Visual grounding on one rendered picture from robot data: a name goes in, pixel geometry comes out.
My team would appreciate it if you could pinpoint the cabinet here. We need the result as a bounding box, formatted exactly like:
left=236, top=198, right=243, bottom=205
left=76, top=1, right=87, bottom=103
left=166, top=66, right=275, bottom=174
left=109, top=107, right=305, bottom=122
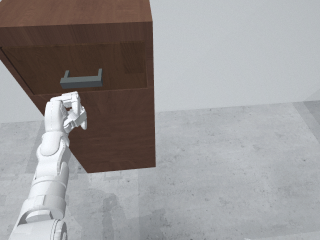
left=0, top=0, right=156, bottom=174

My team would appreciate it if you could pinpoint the drawer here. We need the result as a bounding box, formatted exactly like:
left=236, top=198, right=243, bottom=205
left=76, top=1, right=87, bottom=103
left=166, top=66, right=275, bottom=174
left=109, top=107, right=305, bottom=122
left=2, top=40, right=147, bottom=95

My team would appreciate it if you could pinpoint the robot left forearm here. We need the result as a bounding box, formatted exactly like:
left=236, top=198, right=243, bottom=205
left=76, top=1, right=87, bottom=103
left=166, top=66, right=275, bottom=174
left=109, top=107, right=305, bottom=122
left=8, top=131, right=71, bottom=240

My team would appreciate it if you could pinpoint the handle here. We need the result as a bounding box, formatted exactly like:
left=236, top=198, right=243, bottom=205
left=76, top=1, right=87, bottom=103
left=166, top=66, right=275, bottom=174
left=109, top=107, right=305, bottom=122
left=60, top=68, right=103, bottom=89

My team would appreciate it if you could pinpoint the robot left hand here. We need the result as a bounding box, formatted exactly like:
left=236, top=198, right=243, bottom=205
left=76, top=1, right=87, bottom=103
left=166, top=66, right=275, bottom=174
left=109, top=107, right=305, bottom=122
left=44, top=91, right=87, bottom=137

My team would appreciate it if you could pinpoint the left robot upper arm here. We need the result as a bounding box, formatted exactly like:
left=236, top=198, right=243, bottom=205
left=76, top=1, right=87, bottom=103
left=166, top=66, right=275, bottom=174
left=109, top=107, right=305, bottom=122
left=10, top=219, right=68, bottom=240

